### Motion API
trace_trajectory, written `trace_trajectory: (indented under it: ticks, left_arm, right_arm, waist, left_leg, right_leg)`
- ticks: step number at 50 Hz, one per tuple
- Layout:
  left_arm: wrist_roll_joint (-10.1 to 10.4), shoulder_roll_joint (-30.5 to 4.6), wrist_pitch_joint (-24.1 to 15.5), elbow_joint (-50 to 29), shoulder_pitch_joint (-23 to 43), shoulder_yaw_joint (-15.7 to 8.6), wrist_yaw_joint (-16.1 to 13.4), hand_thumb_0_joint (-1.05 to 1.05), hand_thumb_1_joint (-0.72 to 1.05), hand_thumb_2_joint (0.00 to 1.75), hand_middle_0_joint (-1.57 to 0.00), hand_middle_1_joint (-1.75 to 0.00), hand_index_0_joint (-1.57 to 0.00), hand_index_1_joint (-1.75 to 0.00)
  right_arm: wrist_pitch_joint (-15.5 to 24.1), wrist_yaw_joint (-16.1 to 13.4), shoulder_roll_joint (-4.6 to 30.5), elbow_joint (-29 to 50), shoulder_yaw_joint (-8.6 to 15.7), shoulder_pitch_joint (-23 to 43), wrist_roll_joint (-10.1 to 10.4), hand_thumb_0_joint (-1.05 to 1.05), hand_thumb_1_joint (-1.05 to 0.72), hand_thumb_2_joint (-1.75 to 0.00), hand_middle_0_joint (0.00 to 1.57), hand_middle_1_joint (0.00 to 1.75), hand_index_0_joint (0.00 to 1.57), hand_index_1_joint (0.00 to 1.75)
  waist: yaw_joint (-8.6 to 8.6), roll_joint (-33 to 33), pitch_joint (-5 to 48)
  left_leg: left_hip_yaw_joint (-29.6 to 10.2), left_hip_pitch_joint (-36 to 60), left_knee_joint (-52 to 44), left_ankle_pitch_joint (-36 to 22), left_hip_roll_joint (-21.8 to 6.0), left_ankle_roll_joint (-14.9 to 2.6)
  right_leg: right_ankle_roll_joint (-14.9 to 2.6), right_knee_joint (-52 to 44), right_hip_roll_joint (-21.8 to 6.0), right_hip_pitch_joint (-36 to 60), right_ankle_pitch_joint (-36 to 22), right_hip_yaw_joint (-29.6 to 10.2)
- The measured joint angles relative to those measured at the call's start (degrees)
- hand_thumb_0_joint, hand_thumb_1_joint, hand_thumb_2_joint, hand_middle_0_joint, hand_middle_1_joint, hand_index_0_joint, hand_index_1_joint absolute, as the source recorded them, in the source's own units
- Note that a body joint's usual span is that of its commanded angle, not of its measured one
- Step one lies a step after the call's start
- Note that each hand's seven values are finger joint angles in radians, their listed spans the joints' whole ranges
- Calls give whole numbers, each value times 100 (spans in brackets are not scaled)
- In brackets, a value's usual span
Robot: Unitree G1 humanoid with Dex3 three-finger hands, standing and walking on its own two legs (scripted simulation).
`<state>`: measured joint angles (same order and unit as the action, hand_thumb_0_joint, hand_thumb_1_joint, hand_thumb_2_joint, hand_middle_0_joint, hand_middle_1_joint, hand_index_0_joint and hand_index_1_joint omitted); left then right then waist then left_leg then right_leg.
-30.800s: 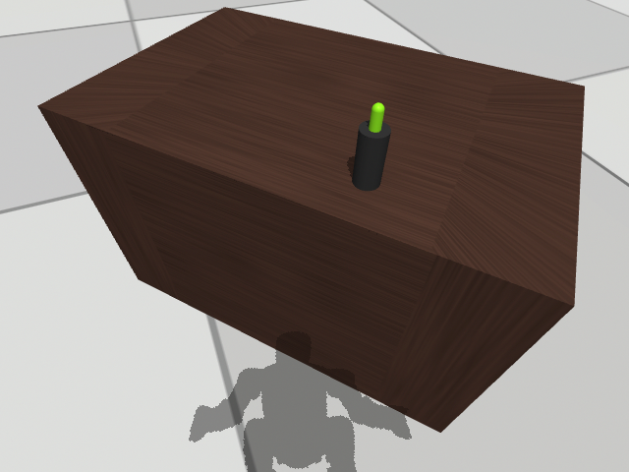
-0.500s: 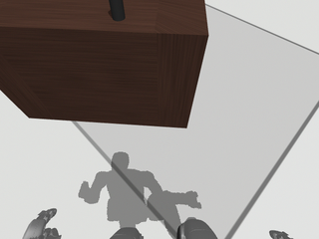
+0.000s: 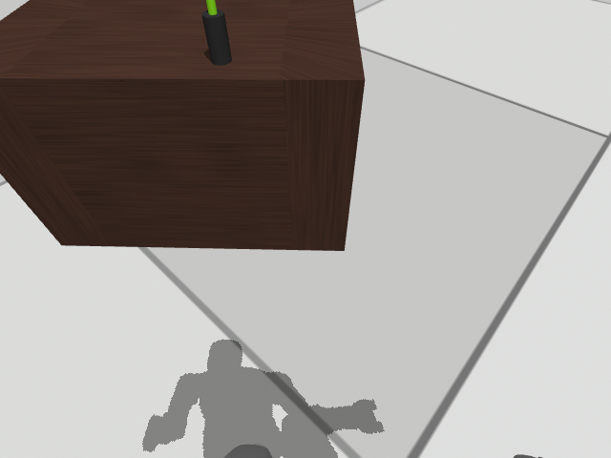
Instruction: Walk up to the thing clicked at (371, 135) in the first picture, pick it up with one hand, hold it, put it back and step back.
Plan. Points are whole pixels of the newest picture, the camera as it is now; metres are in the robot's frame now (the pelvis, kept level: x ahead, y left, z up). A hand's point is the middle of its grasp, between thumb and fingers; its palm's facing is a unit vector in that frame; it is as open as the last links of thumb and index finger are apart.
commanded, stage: step back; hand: left
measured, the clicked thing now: (215, 28) +1.08 +0.26 +0.07
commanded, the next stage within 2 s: stand in 0.76 s
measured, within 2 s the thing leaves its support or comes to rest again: neither
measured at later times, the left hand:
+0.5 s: hand out of the picture +0.09 +0.29 -0.15, palm faces +0.04 -0.93 -0.35, open 7.4 cm
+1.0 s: hand out of the picture +0.10 +0.28 -0.15, palm faces +0.01 -0.94 -0.33, open 7.4 cm
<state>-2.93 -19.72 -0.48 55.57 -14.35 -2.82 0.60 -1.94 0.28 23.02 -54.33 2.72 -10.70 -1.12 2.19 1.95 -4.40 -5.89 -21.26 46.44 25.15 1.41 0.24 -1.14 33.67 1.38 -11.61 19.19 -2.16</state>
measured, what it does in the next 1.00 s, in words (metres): steps on the spot: left foot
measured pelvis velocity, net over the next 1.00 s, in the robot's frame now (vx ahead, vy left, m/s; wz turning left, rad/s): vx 0.02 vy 0.03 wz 0.02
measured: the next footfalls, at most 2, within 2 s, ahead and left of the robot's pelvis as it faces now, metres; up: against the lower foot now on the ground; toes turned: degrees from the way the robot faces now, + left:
left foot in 0.08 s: +0.05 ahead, +0.14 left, +0.00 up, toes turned -1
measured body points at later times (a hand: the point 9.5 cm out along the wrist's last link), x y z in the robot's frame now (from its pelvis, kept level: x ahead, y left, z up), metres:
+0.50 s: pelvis +0.02 +0.02 +0.00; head +0.02 +0.03 +0.45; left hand +0.09 +0.34 -0.13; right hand +0.11 -0.28 -0.12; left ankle +0.01 +0.14 -0.73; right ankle -0.01 -0.11 -0.73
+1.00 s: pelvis +0.02 +0.03 +0.01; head +0.05 +0.04 +0.46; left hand +0.10 +0.33 -0.13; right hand +0.15 -0.26 -0.11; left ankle +0.01 +0.14 -0.73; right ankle -0.01 -0.11 -0.73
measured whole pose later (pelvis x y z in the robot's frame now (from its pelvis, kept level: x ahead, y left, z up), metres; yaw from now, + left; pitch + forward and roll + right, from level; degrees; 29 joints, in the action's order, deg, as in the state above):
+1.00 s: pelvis +0.02 +0.03 +0.01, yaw +1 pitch -3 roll +0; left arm -0.3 -20.4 -0.2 62.5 -4.6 -0.3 -0.5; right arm 0.5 -0.2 19.2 -60.6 0.9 -2.3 -0.3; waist 1.1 -1.0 -6.2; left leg -1.8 -8.2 26.1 15.0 1.1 -0.8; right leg 1.6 23.6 -1.2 -4.9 15.8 -0.9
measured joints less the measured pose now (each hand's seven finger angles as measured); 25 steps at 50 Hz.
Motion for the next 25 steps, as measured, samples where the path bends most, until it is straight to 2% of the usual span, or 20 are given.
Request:
trace_trajectory:
  ticks: [3, 4, 6, 7, 9, 11, 14, 18, 25]
  left_arm:
    - [1, -24, -29, -7, 68, 7, 27, 1, 90, 90, -21, -30, -21, -30]
    - [12, -48, -21, -13, 108, 16, 33, 1, 90, 90, -21, -30, -21, -30]
    - [36, -126, 12, -9, 194, 33, 30, 1, 90, 90, -21, -30, -21, -30]
    - [68, -153, 27, 19, 208, 46, 30, 1, 90, 90, -21, -30, -21, -30]
    - [117, -203, 63, 108, 235, 58, 40, 1, 90, 90, -20, -30, -20, -30]
    - [136, -268, 52, 173, 257, 47, 41, 1, 90, 90, -20, -30, -20, -30]
    - [137, -273, -34, 267, 352, 31, 19, 1, 91, 90, -20, -30, -20, -30]
    - [93, -212, -145, 288, 392, 42, 30, 1, 91, 90, -20, -30, -20, -30]
    - [156, -178, -83, 388, 617, 74, -6, 1, 90, 90, -20, -30, -20, -30]
  right_arm:
    - [49, 34, 2, -184, 7, -182, -23, 1, -90, -90, 20, 30, 20, 30]
    - [75, 40, -12, -242, 17, -223, -31, 1, -90, -90, 20, 30, 20, 30]
    - [124, 36, -112, -357, 38, -202, -67, 1, -90, -90, 20, 30, 20, 30]
    - [154, 40, -157, -382, 36, -198, -79, 1, -90, -90, 20, 30, 20, 30]
    - [204, 66, -238, -392, 13, -208, -91, 1, -90, -90, 20, 30, 20, 30]
    - [232, 84, -321, -380, -28, -184, -103, 1, -90, -90, 20, 30, 20, 30]
    - [228, 83, -375, -407, -68, -131, -68, 1, -90, -90, 20, 30, 20, 30]
    - [203, 71, -335, -463, -70, -80, -55, 1, -90, -90, 20, 30, 20, 30]
    - [344, 49, -298, -545, -42, 62, -42, 1, -90, -90, 20, 30, 20, 30]
  waist:
    - [-25, -16, 69]
    - [-48, -38, 75]
    - [-37, -223, -16]
    - [-39, -279, -9]
    - [-71, -318, 69]
    - [-98, -353, 101]
    - [-153, -276, 108]
    - [-165, -163, 212]
    - [-124, -284, 181]
  left_leg:
    - [149, 413, -673, -10, -66, 11]
    - [212, 584, -1028, -190, -76, 7]
    - [300, 751, -1400, -938, 48, 2]
    - [338, 764, -1438, -1012, 72, -9]
    - [370, 739, -1433, -964, 39, -66]
    - [402, 754, -1442, -941, -34, -53]
    - [326, 767, -1381, -897, -166, 34]
    - [192, 695, -1138, -634, -177, -18]
    - [291, 852, -1323, -692, 4, -79]
  right_leg:
    - [55, 13, -108, -33, 6, 141]
    - [81, 62, -154, -59, 33, 192]
    - [135, 187, -304, -81, 83, 140]
    - [115, 214, -316, -99, 129, 85]
    - [23, 317, -251, -161, 479, 30]
    - [-30, 245, -196, -140, 581, 77]
    - [52, -227, -94, 77, -190, 187]
    - [67, -264, -40, 153, -90, 273]
    - [193, -164, -252, 194, 94, 214]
